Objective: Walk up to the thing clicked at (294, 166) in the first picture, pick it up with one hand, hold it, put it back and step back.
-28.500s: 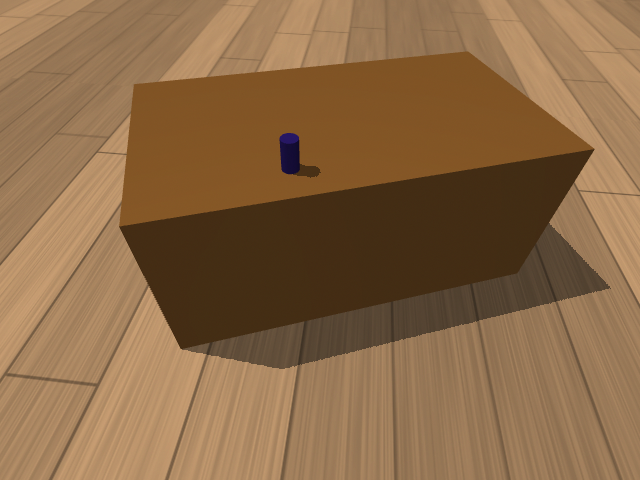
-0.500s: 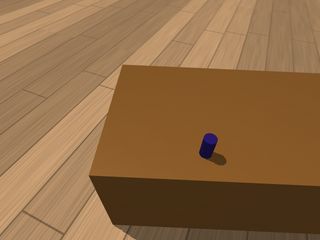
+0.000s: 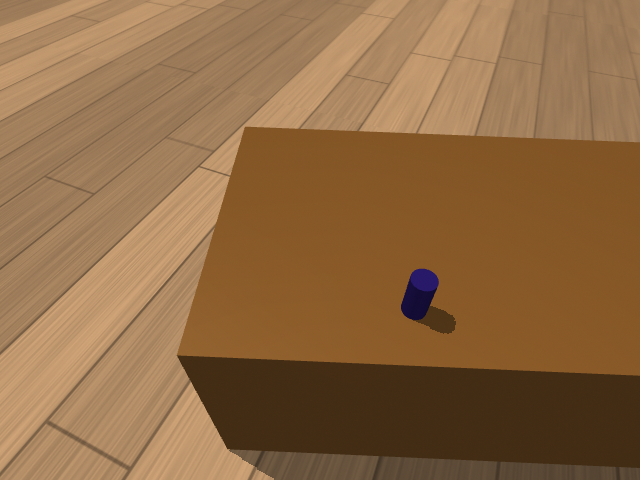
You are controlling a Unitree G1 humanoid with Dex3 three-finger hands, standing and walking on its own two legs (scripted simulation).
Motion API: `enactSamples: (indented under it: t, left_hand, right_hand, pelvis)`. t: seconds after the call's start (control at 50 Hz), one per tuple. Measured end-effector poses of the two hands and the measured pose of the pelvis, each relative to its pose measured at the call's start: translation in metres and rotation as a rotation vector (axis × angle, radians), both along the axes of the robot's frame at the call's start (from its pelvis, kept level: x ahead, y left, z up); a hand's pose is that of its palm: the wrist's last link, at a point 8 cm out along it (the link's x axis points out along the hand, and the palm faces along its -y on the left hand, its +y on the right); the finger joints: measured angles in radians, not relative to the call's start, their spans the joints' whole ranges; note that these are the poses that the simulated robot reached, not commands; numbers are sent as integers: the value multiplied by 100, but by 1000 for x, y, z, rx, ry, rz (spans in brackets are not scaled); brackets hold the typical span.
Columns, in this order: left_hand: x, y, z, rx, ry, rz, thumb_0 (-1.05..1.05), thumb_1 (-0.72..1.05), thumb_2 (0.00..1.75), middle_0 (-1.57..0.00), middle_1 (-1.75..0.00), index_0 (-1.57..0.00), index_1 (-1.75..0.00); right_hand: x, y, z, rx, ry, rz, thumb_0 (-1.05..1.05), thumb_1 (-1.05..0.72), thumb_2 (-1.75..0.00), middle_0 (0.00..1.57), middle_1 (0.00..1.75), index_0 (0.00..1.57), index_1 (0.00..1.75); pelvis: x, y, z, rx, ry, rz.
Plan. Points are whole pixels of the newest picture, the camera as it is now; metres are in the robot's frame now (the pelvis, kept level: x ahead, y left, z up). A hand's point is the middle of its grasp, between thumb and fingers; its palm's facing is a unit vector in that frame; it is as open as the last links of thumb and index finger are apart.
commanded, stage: stand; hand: right
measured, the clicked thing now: (418, 295) +0.47 -0.18 -0.13
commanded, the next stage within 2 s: step back in 1.06 s
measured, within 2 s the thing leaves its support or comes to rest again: neither
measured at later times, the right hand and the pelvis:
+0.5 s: hand out of the picture +0.07 -0.25 -0.16, palm faces -0.01 +0.94 -0.35, open 7.4 cm; pelvis +0.00 +0.00 +0.00, yaw +0 degrees
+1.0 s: hand out of the picture +0.08 -0.25 -0.16, palm faces -0.02 +0.94 -0.34, open 7.4 cm; pelvis +0.00 +0.00 +0.00, yaw +1 degrees
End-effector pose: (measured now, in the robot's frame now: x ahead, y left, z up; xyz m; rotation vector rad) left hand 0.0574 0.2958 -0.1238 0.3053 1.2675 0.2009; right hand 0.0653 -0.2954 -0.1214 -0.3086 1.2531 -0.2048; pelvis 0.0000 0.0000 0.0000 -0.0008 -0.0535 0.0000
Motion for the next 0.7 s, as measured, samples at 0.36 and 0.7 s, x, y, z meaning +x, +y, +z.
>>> enactSamples:
  t: [0.36,0.7]
  left_hand:
    - [9,0,1,-3,-29,-5,1,91,90,-20,-30,-21,-30]
    - [0,2,2,0,-8,-2,1,91,90,-20,-30,-21,-30]
  right_hand:
    - [5,-2,4,-8,-15,4,0,-90,-90,21,30,20,30]
    - [-2,-1,2,-3,8,0,0,-90,-90,21,30,20,30]
  pelvis:
    - [1,0,0,-2,-1,5]
    - [0,1,1,-1,4,8]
